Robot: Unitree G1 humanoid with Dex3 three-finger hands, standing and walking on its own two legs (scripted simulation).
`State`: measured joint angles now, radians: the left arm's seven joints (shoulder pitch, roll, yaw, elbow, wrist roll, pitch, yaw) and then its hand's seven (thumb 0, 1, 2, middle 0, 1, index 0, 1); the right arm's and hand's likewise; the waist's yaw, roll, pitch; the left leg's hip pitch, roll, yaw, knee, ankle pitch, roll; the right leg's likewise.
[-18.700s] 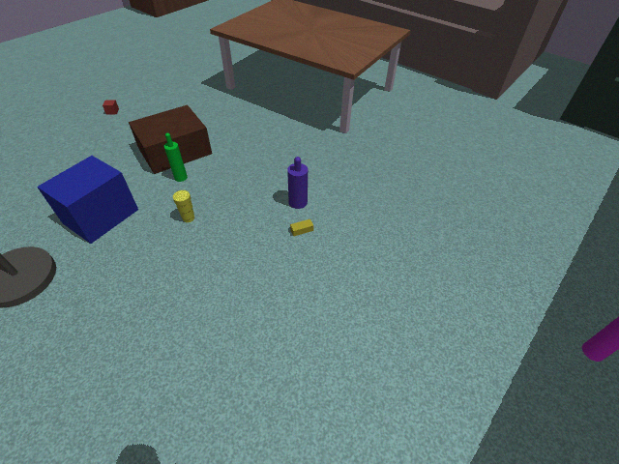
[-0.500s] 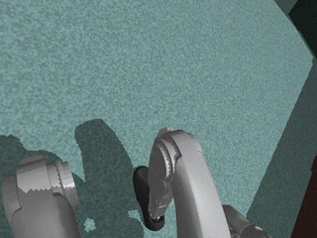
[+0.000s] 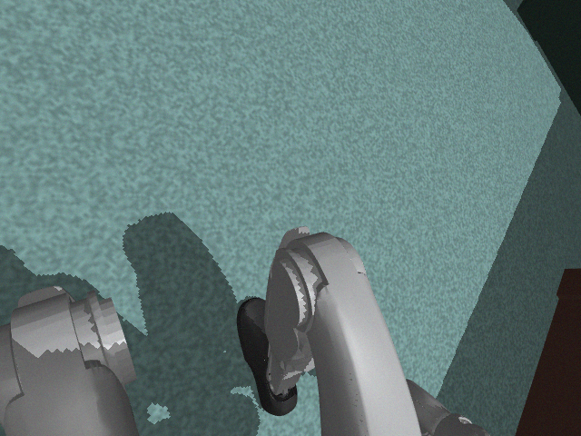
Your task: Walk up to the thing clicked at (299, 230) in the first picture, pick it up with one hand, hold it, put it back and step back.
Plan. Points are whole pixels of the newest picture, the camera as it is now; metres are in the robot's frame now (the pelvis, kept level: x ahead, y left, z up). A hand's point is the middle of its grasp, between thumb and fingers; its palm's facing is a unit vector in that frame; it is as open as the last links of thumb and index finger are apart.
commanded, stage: rest palm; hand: left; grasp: from above
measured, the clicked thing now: out of the picture +0.40 +0.39 -0.27
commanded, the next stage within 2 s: close in 0.32 s
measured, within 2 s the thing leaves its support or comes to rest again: neither
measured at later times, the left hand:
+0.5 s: hand out of the picture +0.39 +0.37 -0.25, palm faces -0.45 -0.19 -0.88, open 13.6 cm
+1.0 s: hand out of the picture +0.39 +0.37 -0.25, palm faces -0.44 -0.18 -0.88, open 11.9 cm
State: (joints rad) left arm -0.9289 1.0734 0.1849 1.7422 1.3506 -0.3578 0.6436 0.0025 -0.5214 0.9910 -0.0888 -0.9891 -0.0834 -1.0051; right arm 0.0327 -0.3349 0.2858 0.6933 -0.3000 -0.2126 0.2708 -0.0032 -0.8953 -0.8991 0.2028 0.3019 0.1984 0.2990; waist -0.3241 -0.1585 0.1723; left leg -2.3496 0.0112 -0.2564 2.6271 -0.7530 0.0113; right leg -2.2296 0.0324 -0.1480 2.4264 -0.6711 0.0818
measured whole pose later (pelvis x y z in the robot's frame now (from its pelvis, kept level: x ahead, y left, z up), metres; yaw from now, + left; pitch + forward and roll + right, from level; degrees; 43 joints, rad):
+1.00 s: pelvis +0.00 +0.00 +0.00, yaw -1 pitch +25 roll -15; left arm -0.96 1.09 0.18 1.74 1.32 -0.33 0.65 0.00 -0.14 0.69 -0.33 -0.86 -0.35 -0.81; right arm 0.01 -0.37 0.30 0.68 -0.29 -0.23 0.26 0.00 -0.88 -0.89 0.20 0.30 0.20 0.30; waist -0.33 -0.16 0.18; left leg -2.35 0.01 -0.26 2.62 -0.74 0.01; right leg -2.23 0.04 -0.15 2.41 -0.66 0.08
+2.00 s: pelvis +0.00 +0.00 +0.00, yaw +0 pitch +26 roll -15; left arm -0.95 1.09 0.19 1.72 1.32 -0.35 0.62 0.00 0.42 0.27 -0.68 -0.37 -0.82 -0.38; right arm 0.03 -0.36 0.29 0.67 -0.30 -0.19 0.24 0.00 -0.88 -0.89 0.20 0.30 0.20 0.30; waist -0.32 -0.15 0.17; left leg -2.36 0.01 -0.26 2.61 -0.73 0.01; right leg -2.24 0.03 -0.15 2.41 -0.65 0.08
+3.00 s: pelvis -0.01 -0.01 +0.04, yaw +5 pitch +32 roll -11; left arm -0.89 0.86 0.14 1.36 1.26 -0.31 0.30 0.01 0.46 0.04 -0.98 -0.11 -1.04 -0.08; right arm 0.10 -0.31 0.10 0.68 -0.14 -0.05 0.21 0.00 -0.91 -0.90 0.20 0.30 0.20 0.30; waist -0.20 -0.01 -0.01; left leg -2.34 -0.01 -0.16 2.44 -0.67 0.01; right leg -2.24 -0.01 -0.09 2.31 -0.65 0.06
